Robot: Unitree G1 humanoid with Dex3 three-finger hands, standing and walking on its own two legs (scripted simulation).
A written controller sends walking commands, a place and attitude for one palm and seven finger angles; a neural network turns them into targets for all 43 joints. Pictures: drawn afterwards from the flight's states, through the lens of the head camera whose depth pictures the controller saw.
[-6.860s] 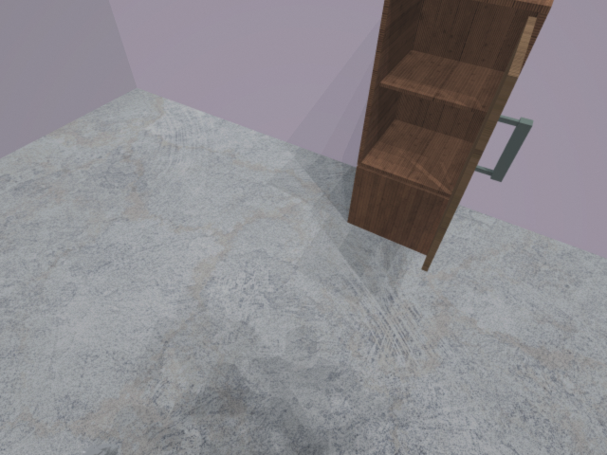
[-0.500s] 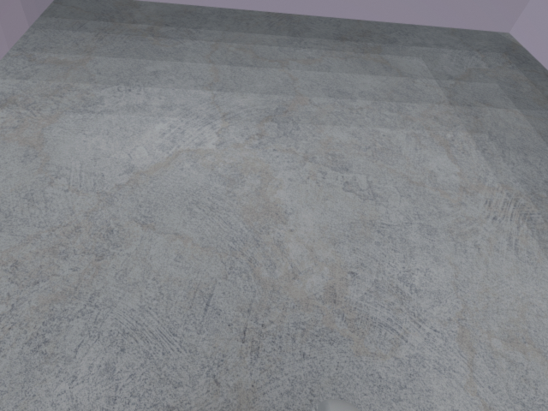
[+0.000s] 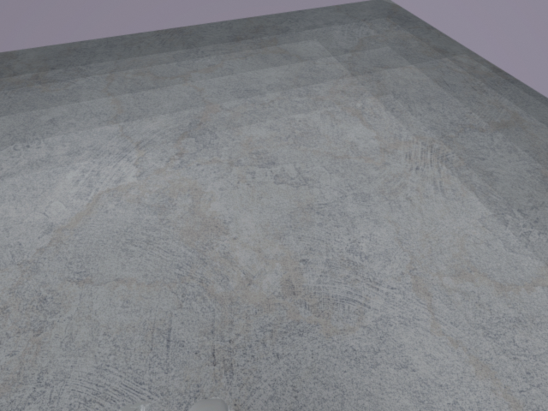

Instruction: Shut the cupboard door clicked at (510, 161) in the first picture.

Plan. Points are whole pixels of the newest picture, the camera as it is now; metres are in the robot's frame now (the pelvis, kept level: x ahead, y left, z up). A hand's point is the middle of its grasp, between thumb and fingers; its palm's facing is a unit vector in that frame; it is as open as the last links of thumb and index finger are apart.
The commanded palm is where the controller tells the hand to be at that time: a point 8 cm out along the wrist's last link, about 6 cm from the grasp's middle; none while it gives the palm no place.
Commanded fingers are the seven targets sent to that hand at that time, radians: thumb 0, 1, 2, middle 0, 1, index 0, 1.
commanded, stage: walk around to get in front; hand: left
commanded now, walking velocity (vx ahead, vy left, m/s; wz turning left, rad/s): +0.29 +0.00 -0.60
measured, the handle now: out of the picture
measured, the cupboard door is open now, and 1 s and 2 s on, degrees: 91 91 91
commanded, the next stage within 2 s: walk to a spot facing it in 0.88 s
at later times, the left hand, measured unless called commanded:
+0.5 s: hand (174, 349) +0.25 +0.20 -0.18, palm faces -0.28 -0.95 -0.14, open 7.3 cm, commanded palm none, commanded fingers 0.00 0.90 0.90 -0.20 -0.30 -0.20 -0.30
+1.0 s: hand (258, 248) +0.47 +0.06 -0.16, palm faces -0.53 -0.82 -0.22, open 7.3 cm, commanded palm none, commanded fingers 0.00 0.90 0.90 -0.20 -0.30 -0.20 -0.30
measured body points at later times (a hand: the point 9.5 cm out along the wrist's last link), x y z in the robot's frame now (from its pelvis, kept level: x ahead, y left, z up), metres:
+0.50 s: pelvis +0.13 +0.04 +0.00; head +0.16 +0.06 +0.45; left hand +0.26 +0.25 -0.16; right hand +0.00 -0.16 -0.13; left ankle +0.05 +0.13 -0.74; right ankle +0.14 -0.13 -0.65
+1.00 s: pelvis +0.31 -0.07 +0.00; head +0.33 -0.09 +0.45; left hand +0.50 +0.10 -0.15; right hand +0.28 -0.34 -0.13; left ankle +0.49 +0.03 -0.68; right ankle +0.26 -0.12 -0.74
